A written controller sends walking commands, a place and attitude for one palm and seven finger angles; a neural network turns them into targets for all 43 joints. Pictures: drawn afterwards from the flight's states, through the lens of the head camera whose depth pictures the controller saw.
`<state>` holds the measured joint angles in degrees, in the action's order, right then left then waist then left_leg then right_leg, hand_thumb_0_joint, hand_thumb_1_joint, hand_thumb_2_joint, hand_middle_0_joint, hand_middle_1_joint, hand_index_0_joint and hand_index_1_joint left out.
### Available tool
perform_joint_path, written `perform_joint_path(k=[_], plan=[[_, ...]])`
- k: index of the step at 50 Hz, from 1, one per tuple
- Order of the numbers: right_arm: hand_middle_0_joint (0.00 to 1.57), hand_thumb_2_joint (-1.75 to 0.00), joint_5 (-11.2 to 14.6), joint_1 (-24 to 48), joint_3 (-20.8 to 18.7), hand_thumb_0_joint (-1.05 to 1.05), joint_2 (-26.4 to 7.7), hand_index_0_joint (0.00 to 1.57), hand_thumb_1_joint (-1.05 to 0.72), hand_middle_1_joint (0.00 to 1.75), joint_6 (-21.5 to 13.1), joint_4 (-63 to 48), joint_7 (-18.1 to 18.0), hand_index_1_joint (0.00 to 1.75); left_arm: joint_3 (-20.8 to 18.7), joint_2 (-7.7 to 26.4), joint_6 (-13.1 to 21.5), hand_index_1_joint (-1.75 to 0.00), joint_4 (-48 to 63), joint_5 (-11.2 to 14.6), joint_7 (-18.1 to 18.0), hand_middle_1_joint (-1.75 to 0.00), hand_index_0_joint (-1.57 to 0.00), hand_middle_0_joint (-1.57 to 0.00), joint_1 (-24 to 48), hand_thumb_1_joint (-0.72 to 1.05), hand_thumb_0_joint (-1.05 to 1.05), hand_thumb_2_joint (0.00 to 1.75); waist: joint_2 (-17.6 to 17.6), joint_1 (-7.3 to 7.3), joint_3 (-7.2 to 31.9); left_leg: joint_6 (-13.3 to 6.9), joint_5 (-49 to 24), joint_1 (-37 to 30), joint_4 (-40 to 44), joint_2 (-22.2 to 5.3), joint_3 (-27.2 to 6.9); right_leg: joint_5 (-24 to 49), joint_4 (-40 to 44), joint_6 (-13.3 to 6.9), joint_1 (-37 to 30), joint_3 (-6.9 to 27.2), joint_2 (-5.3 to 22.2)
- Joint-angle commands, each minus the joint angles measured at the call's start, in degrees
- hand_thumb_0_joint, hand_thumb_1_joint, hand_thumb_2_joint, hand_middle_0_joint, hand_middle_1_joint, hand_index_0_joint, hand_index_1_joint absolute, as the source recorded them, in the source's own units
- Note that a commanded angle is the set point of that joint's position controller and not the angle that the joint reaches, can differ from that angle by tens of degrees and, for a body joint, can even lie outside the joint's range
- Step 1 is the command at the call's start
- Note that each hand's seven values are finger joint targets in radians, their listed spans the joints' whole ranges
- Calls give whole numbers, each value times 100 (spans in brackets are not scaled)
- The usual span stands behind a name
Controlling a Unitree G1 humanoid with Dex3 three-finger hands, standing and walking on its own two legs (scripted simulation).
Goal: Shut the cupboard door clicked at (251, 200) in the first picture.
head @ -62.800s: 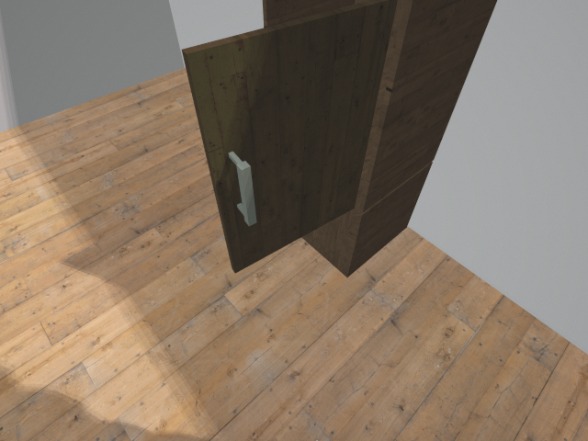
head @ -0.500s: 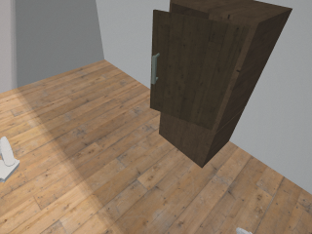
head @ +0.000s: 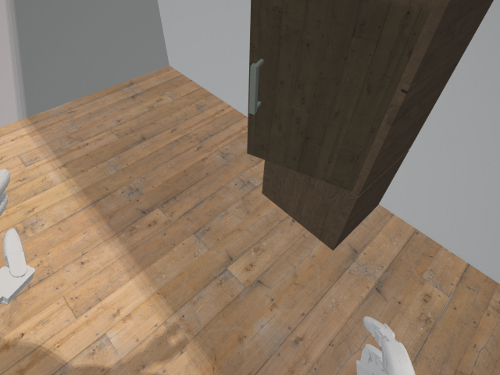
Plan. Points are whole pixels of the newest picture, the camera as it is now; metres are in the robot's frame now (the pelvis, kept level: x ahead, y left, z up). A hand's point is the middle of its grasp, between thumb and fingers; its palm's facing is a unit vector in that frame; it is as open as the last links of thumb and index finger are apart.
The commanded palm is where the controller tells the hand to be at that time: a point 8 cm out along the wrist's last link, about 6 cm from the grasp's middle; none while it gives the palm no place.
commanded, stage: let the arm hang, fingers relaxed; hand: left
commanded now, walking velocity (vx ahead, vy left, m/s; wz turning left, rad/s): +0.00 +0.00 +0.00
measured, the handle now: (256, 87) +0.91 +0.01 -0.03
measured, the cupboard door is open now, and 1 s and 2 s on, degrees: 20 20 20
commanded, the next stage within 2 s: look to check the result in 1.20 s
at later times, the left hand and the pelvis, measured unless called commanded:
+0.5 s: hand out of the picture -0.03 +0.21 -0.18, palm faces +0.03 -0.98 -0.18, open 7.0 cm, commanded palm none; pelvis -0.03 +0.03 +0.00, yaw +2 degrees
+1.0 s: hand out of the picture -0.06 +0.20 -0.17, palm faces +0.02 -0.99 -0.16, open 7.4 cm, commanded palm none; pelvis -0.04 +0.05 +0.01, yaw -1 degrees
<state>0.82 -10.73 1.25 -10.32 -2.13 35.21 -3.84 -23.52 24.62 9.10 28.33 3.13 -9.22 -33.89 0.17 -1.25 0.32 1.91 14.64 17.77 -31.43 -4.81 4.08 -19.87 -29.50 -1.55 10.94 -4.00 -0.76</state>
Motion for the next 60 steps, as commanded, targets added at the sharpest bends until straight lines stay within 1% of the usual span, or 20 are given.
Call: perform_joint_path(k=[1,4,5,6,8,9,11,13,14,15,17,20,21,23,24,26,36,45,51,60], plan=[[20,-90,14,313,-280,0,-683,20,-90,30,-282,-880,-128,30,-800,1026,354,-30,1231,6,-193,-30,-20,-20,320,90,0,90,-224,18,749,-231,-1816,-567,165,-97,-210,2958,439,68,-204,617,661],[20,-90,13,314,-298,0,-745,20,-90,30,-301,-889,-135,30,-727,941,369,-30,1203,-13,-198,-30,-20,-20,389,90,0,90,-431,43,606,-257,-1632,-521,347,-132,-285,2320,538,91,-116,563,543],[20,-90,40,852,-489,0,-1504,20,-90,30,-704,-8,394,30,1911,-181,-336,-30,-3094,-336,591,-30,-20,-20,828,90,0,90,-454,-136,110,-257,-2433,-436,-197,-346,-316,2645,-163,-25,667,72,819],[20,-90,16,502,-570,0,-1803,20,-90,30,-378,48,445,30,1743,-71,-855,-30,-3250,-383,838,-30,-20,-20,1008,90,0,90,-570,-10,317,-303,-2102,-210,-17,-396,-379,2110,-18,61,521,315,822],[20,-90,-67,354,-441,0,-1591,20,-90,30,-140,78,425,30,1783,-150,-920,-30,-3843,-425,947,-30,-20,-20,1262,90,0,90,-126,134,247,-451,-1300,273,136,-424,-633,1214,-74,44,442,193,629],[20,-90,-99,389,-395,0,-1592,20,-90,30,-76,94,424,30,1833,-100,-911,-30,-4168,-428,967,-30,-20,-20,1441,90,0,90,184,150,219,-468,-1135,337,161,-382,-721,1015,-14,9,432,202,621],[20,-90,-147,310,-335,0,-1470,20,-90,30,22,200,403,30,1938,-58,-882,-30,-4888,-433,950,-30,-20,-20,1691,90,0,90,814,115,355,-415,-1216,94,26,-218,-705,1210,183,-110,367,416,803],[20,-90,-200,206,-280,0,-1303,20,-90,30,136,450,397,30,2039,-90,-901,-30,-5685,-430,903,-30,-20,-20,1877,90,0,90,944,47,360,-334,-1221,-204,-42,-45,-568,1386,362,-202,459,599,981],[20,-90,-225,147,-256,0,-1247,20,-90,30,188,601,392,30,2086,-146,-928,-30,-6039,-426,878,-30,-20,-20,1961,90,0,90,749,11,351,-309,-1238,-331,55,-33,-563,1248,398,-199,481,601,961],[20,-90,-234,98,-231,0,-1227,20,-90,30,218,714,392,30,2125,-157,-950,-30,-6340,-420,855,-30,-20,-20,1982,90,0,90,352,11,386,-300,-1453,-415,207,-89,-590,1218,346,-144,357,527,869],[20,-90,-236,141,-195,0,-1125,20,-90,30,240,1013,366,30,2180,-304,-971,-30,-6956,-398,831,-30,-20,-20,1893,90,0,90,-341,88,406,-326,-1382,-422,521,-170,-633,980,441,-24,76,492,720],[20,-90,-204,16,-187,0,-1002,20,-90,30,265,1434,313,30,2182,-404,-953,-30,-7730,-391,824,-30,-20,-20,1761,90,0,90,-546,103,188,-292,-726,-397,758,-139,-623,577,802,-57,16,544,669],[20,-90,-226,-53,-221,0,-868,20,-90,30,265,1560,291,30,2110,-620,-950,-30,-7888,-408,812,-30,-20,-20,1648,90,0,90,-765,114,213,-310,-511,-410,841,-150,-617,537,892,-83,-16,545,665],[20,-90,-209,-184,-232,0,-781,20,-90,30,285,1792,268,30,2146,-655,-951,-30,-8228,-390,812,-30,-20,-20,1547,90,0,90,-892,113,77,-305,-108,-394,974,-129,-619,420,1026,-108,15,548,652],[20,-90,-199,-262,-237,0,-756,20,-90,30,290,1895,259,30,2161,-677,-949,-30,-8379,-386,814,-30,-20,-20,1494,90,0,90,-842,102,6,-309,25,-407,1044,-136,-622,381,1072,-111,61,530,650],[20,-90,-178,-465,-271,0,-712,20,-90,30,309,2077,240,30,2193,-750,-944,-30,-8627,-391,805,-30,-20,-20,1417,90,0,90,-463,77,-177,-320,210,-426,1133,-172,-644,266,1181,-95,178,503,633],[20,-90,-150,-1027,-296,0,-440,20,-90,30,284,2655,201,30,2249,-1029,-921,-30,-9300,-401,737,-30,-20,-20,925,90,0,90,66,79,-450,-389,408,-506,1418,-206,-600,165,1170,-38,372,453,594],[20,-90,-157,-1194,-303,0,-316,20,-90,30,272,2770,196,30,2224,-1172,-929,-30,-9346,-428,690,-30,-20,-20,799,90,0,90,-75,105,-672,-402,692,-261,1578,-196,-649,193,1046,6,433,453,526],[20,-90,-172,-1200,-307,0,-221,20,-90,30,265,2773,202,30,2200,-1239,-909,-30,-9282,-425,683,-30,-20,-20,905,90,0,90,-112,64,-740,-371,551,-302,1506,-152,-564,169,1093,3,550,496,549],[20,-90,-156,-1166,-315,0,-285,20,-90,30,245,2718,201,30,2173,-1157,-884,-30,-9198,-424,688,-30,-20,-20,1030,90,0,90,-104,63,-659,-355,269,-404,1382,-147,-504,333,1123,-9,473,506,568]])
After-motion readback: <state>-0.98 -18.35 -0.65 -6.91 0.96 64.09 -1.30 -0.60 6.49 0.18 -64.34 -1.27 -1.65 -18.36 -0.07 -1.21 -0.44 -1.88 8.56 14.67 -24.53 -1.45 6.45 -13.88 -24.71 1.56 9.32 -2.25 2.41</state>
